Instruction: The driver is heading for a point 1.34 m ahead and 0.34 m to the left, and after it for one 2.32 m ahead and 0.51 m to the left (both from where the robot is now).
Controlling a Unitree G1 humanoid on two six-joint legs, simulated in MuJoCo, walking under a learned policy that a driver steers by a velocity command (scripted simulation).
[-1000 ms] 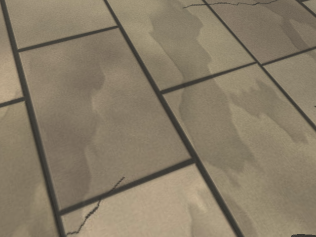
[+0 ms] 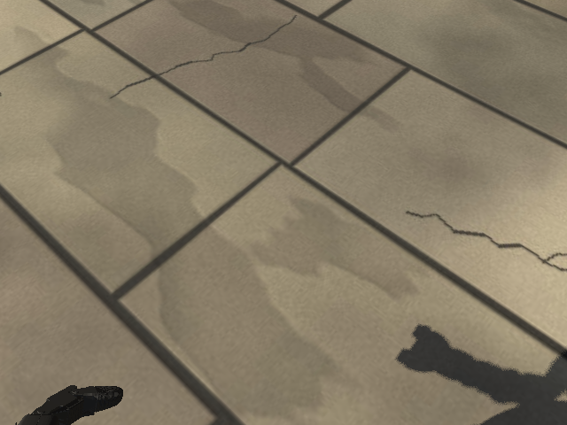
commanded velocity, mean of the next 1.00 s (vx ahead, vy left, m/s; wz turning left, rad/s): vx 0.17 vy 0.00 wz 0.38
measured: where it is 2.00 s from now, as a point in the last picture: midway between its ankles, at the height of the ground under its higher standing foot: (248, 391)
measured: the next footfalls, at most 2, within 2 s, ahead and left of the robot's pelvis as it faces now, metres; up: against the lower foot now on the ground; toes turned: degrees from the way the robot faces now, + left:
left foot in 0.44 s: +0.38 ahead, +0.11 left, +0.00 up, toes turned +10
right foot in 0.86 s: +0.44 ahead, -0.11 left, +0.00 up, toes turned +29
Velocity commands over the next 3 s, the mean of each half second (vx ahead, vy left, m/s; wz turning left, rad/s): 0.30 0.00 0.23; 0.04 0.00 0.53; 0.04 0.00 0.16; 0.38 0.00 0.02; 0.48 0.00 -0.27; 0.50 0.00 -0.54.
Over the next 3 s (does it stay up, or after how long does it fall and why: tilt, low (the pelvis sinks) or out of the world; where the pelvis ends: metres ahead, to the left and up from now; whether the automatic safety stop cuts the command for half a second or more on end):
stays up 1.03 0.25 0.04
